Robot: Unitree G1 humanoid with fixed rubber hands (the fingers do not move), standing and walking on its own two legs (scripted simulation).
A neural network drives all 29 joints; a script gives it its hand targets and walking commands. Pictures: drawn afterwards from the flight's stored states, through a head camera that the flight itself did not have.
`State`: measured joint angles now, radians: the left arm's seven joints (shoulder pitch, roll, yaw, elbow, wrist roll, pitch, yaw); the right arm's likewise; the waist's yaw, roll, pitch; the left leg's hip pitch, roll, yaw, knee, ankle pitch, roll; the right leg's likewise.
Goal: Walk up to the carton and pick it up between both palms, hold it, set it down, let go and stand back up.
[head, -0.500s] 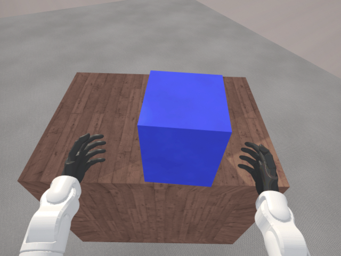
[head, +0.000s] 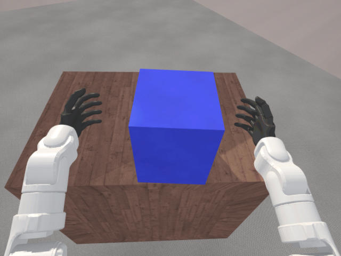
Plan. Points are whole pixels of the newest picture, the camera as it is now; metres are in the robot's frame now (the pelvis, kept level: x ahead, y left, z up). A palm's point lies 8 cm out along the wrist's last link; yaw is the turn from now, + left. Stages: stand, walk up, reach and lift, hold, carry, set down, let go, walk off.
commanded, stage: reach and lift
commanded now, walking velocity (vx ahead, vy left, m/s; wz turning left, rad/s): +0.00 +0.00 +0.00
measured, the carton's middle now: (174, 129) +0.45 -0.01 +0.03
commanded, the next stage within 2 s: none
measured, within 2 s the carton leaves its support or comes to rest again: neither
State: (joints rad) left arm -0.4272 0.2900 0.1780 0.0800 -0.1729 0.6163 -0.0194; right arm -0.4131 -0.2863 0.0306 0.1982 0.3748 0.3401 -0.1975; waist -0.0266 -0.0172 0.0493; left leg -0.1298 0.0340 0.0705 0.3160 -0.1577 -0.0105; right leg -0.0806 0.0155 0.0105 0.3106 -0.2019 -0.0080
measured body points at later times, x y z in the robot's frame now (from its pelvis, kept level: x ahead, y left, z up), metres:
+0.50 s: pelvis -0.01 +0.00 +0.00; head -0.01 +0.01 +0.45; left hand +0.43 +0.21 +0.20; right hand +0.42 -0.20 +0.19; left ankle +0.01 +0.12 -0.75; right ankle -0.02 -0.11 -0.75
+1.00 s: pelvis -0.01 +0.00 +0.00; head +0.01 +0.01 +0.45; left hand +0.43 +0.21 +0.12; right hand +0.42 -0.18 +0.12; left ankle +0.01 +0.12 -0.75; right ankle -0.02 -0.11 -0.75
